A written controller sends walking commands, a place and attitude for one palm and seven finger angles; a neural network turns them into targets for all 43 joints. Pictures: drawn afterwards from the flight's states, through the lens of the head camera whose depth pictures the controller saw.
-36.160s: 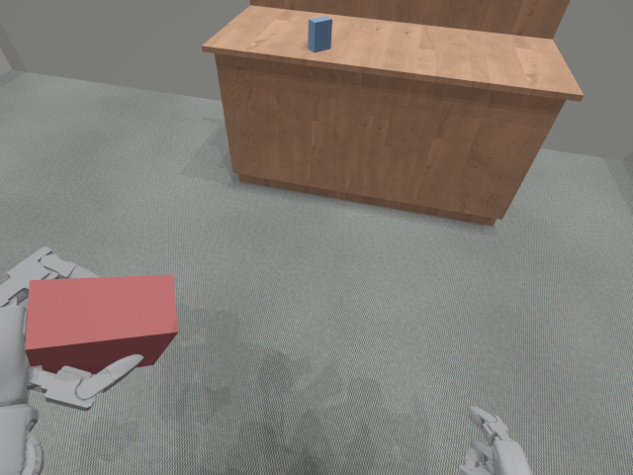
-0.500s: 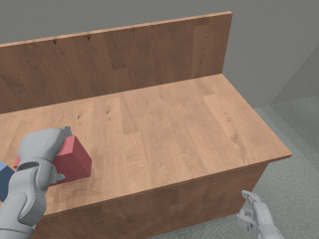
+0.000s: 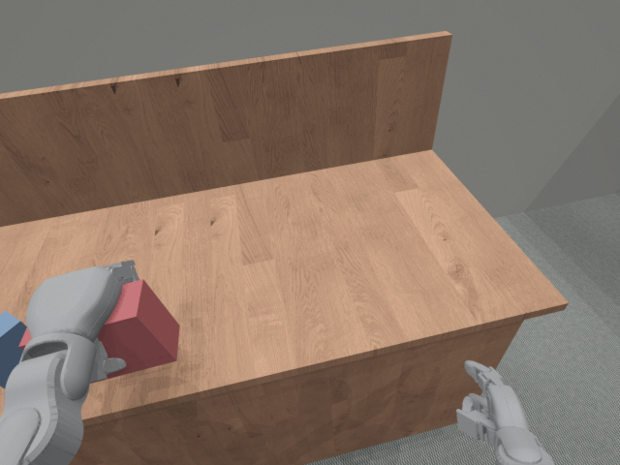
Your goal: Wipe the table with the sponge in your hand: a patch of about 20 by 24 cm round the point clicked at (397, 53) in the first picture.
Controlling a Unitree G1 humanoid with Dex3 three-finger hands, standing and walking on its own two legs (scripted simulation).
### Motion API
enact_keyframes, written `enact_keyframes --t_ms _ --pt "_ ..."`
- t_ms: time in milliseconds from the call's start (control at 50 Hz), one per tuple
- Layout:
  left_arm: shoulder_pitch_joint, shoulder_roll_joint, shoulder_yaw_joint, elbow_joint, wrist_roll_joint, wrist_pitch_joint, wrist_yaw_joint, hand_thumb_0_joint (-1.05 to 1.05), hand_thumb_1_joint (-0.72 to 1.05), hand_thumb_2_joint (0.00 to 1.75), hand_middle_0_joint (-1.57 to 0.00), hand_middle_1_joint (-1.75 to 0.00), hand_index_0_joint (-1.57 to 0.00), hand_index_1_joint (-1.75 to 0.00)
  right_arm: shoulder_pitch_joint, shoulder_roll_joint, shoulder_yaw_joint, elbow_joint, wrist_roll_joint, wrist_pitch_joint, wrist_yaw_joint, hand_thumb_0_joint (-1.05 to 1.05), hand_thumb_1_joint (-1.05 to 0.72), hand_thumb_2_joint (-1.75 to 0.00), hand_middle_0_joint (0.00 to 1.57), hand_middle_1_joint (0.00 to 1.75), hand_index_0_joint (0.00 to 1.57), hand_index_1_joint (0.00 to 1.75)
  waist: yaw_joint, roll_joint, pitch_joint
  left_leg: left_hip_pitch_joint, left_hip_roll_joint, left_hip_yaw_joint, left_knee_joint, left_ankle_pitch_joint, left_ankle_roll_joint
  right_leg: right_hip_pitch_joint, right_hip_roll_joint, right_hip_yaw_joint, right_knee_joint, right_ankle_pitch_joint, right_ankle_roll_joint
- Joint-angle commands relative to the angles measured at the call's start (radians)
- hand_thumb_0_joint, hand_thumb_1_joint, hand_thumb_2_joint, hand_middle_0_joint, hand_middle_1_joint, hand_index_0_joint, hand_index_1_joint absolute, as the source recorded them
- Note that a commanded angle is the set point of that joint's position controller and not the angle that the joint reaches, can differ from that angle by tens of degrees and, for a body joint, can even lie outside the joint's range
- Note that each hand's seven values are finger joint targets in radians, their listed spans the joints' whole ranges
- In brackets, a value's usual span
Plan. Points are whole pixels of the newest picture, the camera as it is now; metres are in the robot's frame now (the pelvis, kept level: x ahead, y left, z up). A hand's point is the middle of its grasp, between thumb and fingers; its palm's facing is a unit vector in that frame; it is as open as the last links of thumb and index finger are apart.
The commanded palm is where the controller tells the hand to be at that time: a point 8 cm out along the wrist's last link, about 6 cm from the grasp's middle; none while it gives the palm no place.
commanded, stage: bring the sponge back beside the body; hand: left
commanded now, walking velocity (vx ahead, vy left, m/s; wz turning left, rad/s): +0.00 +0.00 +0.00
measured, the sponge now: (116, 341) +0.21 +0.30 +0.07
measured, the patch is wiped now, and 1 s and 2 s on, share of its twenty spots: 1.00 1.00 1.00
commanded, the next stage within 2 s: step back with the hand held close in 0.94 s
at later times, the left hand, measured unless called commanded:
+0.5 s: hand (103, 345) +0.19 +0.28 +0.11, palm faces +0.06 -0.11 -0.99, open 9.8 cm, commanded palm +0.15 +0.28 +0.18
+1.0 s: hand (111, 350) +0.18 +0.27 +0.11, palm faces +0.07 -0.10 -0.99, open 9.8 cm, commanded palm +0.15 +0.27 +0.18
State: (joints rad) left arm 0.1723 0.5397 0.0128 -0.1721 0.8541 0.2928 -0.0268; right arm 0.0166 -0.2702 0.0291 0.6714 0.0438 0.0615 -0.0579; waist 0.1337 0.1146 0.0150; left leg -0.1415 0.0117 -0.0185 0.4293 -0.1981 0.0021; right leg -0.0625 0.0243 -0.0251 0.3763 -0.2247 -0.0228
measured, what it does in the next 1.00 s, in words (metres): stands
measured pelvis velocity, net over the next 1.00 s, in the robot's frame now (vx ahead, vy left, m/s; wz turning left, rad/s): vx -0.01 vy -0.01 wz -0.01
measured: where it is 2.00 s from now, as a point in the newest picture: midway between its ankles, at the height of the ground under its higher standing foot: outside the picture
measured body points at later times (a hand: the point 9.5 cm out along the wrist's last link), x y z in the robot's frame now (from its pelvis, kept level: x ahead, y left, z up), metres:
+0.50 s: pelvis -0.01 +0.00 +0.00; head -0.04 -0.05 +0.45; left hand +0.18 +0.28 +0.16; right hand +0.25 -0.20 -0.07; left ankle +0.03 +0.12 -0.74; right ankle -0.01 -0.11 -0.74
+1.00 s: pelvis -0.01 -0.01 +0.00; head -0.04 -0.05 +0.44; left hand +0.17 +0.27 +0.16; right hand +0.25 -0.21 -0.07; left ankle +0.03 +0.12 -0.74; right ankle -0.01 -0.11 -0.74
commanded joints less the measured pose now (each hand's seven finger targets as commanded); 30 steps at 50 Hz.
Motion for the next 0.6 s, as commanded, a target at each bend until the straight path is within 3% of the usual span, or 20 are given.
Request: enact_keyframes --t_ms 0,20,60,140,180,200,220,240,260,300,320,340,360,400,420,480,520,540,560,580 --pt "-0.252 0.232 0.143 -0.219 0.031 0.006 0.049 0.00 0.10 1.30 -1.20 -1.60 -1.20 -1.60 -0.229 -0.098 -0.028 -0.172 0.000 -0.054 -0.006 0.00 -0.90 -0.90 0.20 0.30 0.20 0.30 -0.013 -0.003 -0.151 0.078 -0.031 -0.051 -0.054 0.150 0.041 -0.040 0.012 0.081 -0.078 0.108 -0.048" --pt "-0.262 0.246 0.158 -0.236 0.026 0.007 0.050 0.00 0.10 1.30 -1.20 -1.60 -1.20 -1.60 -0.241 -0.098 -0.026 -0.174 0.000 -0.059 -0.008 0.00 -0.90 -0.90 0.20 0.30 0.20 0.30 -0.009 0.012 -0.145 0.078 -0.028 -0.053 -0.064 0.126 0.040 -0.037 0.017 0.095 -0.080 0.082 -0.053" --pt "-0.234 0.209 0.129 -0.218 0.036 0.015 0.050 0.00 0.10 1.30 -1.20 -1.60 -1.20 -1.60 -0.240 -0.091 -0.024 -0.171 -0.001 -0.063 -0.007 0.00 -0.90 -0.90 0.20 0.30 0.20 0.30 -0.006 -0.013 -0.146 0.078 -0.030 -0.054 -0.059 0.138 0.041 -0.041 0.018 0.083 -0.078 0.086 -0.051" --pt "-0.212 0.224 0.144 -0.266 0.041 0.027 0.047 0.00 0.10 1.30 -1.20 -1.60 -1.20 -1.60 -0.254 -0.093 -0.020 -0.183 -0.007 -0.063 -0.001 0.00 -0.90 -0.90 0.20 0.30 0.20 0.30 0.010 -0.017 -0.175 0.073 -0.033 -0.055 -0.059 0.144 0.042 -0.014 0.017 0.088 -0.067 0.102 -0.054" --pt "-0.173 0.216 0.144 -0.243 0.037 0.039 0.046 0.00 0.10 1.30 -1.20 -1.60 -1.20 -1.60 -0.253 -0.096 -0.019 -0.176 -0.008 -0.055 0.000 0.00 -0.90 -0.90 0.20 0.30 0.20 0.30 0.007 -0.034 -0.142 0.065 -0.029 -0.054 -0.061 0.141 0.040 -0.031 0.016 0.092 -0.075 0.101 -0.051" --pt "-0.166 0.221 0.148 -0.264 0.039 0.039 0.047 0.00 0.10 1.30 -1.20 -1.60 -1.20 -1.60 -0.248 -0.095 -0.023 -0.176 -0.006 -0.051 0.003 0.00 -0.90 -0.90 0.20 0.30 0.20 0.30 0.004 -0.043 -0.158 0.066 -0.027 -0.055 -0.063 0.144 0.039 -0.024 0.014 0.093 -0.071 0.100 -0.049" --pt "-0.168 0.255 0.179 -0.291 0.034 0.039 0.050 0.00 0.10 1.30 -1.20 -1.60 -1.20 -1.60 -0.263 -0.100 -0.022 -0.181 -0.007 -0.054 0.003 0.00 -0.90 -0.90 0.20 0.30 0.20 0.30 0.008 -0.016 -0.159 0.066 -0.026 -0.057 -0.066 0.128 0.039 -0.017 0.020 0.114 -0.071 0.084 -0.055" --pt "-0.180 0.225 0.149 -0.292 0.042 0.046 0.048 0.00 0.10 1.30 -1.20 -1.60 -1.20 -1.60 -0.265 -0.092 -0.015 -0.188 -0.008 -0.054 0.004 0.00 -0.90 -0.90 0.20 0.30 0.20 0.30 0.014 0.006 -0.162 0.058 -0.031 -0.056 -0.064 0.132 0.041 -0.015 0.017 0.092 -0.064 0.088 -0.054" --pt "-0.150 0.206 0.139 -0.280 0.036 0.049 0.049 0.00 0.10 1.30 -1.20 -1.60 -1.20 -1.60 -0.262 -0.087 -0.017 -0.182 -0.004 -0.055 0.006 0.00 -0.90 -0.90 0.20 0.30 0.20 0.30 0.005 -0.014 -0.129 0.056 -0.027 -0.054 -0.063 0.129 0.038 -0.036 0.016 0.097 -0.071 0.079 -0.051" --pt "-0.133 0.201 0.131 -0.315 0.031 0.047 0.044 0.00 0.10 1.30 -1.20 -1.60 -1.20 -1.60 -0.262 -0.090 -0.022 -0.186 -0.005 -0.052 0.007 0.00 -0.90 -0.90 0.20 0.30 0.20 0.30 0.003 -0.020 -0.149 0.069 -0.028 -0.052 -0.058 0.134 0.041 -0.034 0.012 0.098 -0.072 0.087 -0.047" --pt "-0.137 0.234 0.164 -0.346 0.028 0.041 0.048 0.00 0.10 1.30 -1.20 -1.60 -1.20 -1.60 -0.268 -0.094 -0.023 -0.188 -0.005 -0.058 0.005 0.00 -0.90 -0.90 0.20 0.30 0.20 0.30 0.004 -0.021 -0.157 0.070 -0.025 -0.059 -0.062 0.119 0.041 -0.025 0.021 0.116 -0.070 0.073 -0.053" --pt "-0.141 0.214 0.143 -0.341 0.039 0.046 0.045 0.00 0.10 1.30 -1.20 -1.60 -1.20 -1.60 -0.268 -0.089 -0.016 -0.196 -0.008 -0.061 0.005 0.00 -0.90 -0.90 0.20 0.30 0.20 0.30 0.014 -0.008 -0.164 0.066 -0.032 -0.056 -0.053 0.129 0.043 -0.025 0.018 0.098 -0.063 0.082 -0.053" --pt "-0.104 0.196 0.135 -0.330 0.034 0.045 0.047 0.00 0.10 1.30 -1.20 -1.60 -1.20 -1.60 -0.260 -0.084 -0.020 -0.189 -0.005 -0.063 0.006 0.00 -0.90 -0.90 0.20 0.30 0.20 0.30 0.005 -0.037 -0.140 0.067 -0.028 -0.057 -0.052 0.132 0.041 -0.041 0.016 0.103 -0.070 0.078 -0.049" --pt "-0.095 0.195 0.129 -0.349 0.033 0.044 0.045 0.00 0.10 1.30 -1.20 -1.60 -1.20 -1.60 -0.257 -0.088 -0.024 -0.189 -0.005 -0.058 0.007 0.00 -0.90 -0.90 0.20 0.30 0.20 0.30 0.001 -0.027 -0.126 0.065 -0.026 -0.055 -0.054 0.121 0.041 -0.050 0.013 0.106 -0.075 0.071 -0.046" --pt "-0.097 0.225 0.162 -0.370 0.026 0.040 0.049 0.00 0.10 1.30 -1.20 -1.60 -1.20 -1.60 -0.266 -0.092 -0.023 -0.191 -0.006 -0.064 0.006 0.00 -0.90 -0.90 0.20 0.30 0.20 0.30 0.005 -0.013 -0.135 0.063 -0.023 -0.061 -0.061 0.097 0.042 -0.038 0.020 0.125 -0.073 0.049 -0.052" --pt "-0.072 0.201 0.141 -0.334 0.033 0.050 0.048 0.00 0.10 1.30 -1.20 -1.60 -1.20 -1.60 -0.255 -0.091 -0.020 -0.188 -0.009 -0.063 0.003 0.00 -0.90 -0.90 0.20 0.30 0.20 0.30 0.011 -0.045 -0.117 0.059 -0.027 -0.057 -0.052 0.103 0.042 -0.054 0.015 0.103 -0.078 0.049 -0.047" --pt "-0.077 0.226 0.162 -0.397 0.033 0.041 0.056 0.00 0.10 1.30 -1.20 -1.60 -1.20 -1.60 -0.270 -0.090 -0.024 -0.194 -0.006 -0.068 0.005 0.00 -0.90 -0.90 0.20 0.30 0.20 0.30 0.007 -0.004 -0.126 0.060 -0.024 -0.061 -0.058 0.088 0.041 -0.042 0.019 0.130 -0.074 0.031 -0.052" --pt "-0.082 0.209 0.145 -0.399 0.038 0.044 0.056 0.00 0.10 1.30 -1.20 -1.60 -1.20 -1.60 -0.264 -0.084 -0.017 -0.202 -0.009 -0.072 0.006 0.00 -0.90 -0.90 0.20 0.30 0.20 0.30 0.018 0.009 -0.146 0.059 -0.031 -0.058 -0.051 0.101 0.043 -0.034 0.017 0.105 -0.065 0.048 -0.052" --pt "-0.058 0.192 0.135 -0.374 0.037 0.046 0.059 0.00 0.10 1.30 -1.20 -1.60 -1.20 -1.60 -0.262 -0.080 -0.021 -0.189 -0.006 -0.073 0.005 0.00 -0.90 -0.90 0.20 0.30 0.20 0.30 0.005 -0.017 -0.109 0.059 -0.026 -0.056 -0.051 0.104 0.040 -0.057 0.016 0.110 -0.074 0.040 -0.048" --pt "-0.055 0.198 0.142 -0.351 0.039 0.050 0.058 0.00 0.10 1.30 -1.20 -1.60 -1.20 -1.60 -0.256 -0.090 -0.021 -0.185 -0.010 -0.068 0.005 0.00 -0.90 -0.90 0.20 0.30 0.20 0.30 0.011 -0.031 -0.107 0.057 -0.027 -0.055 -0.051 0.104 0.041 -0.057 0.018 0.105 -0.077 0.048 -0.049"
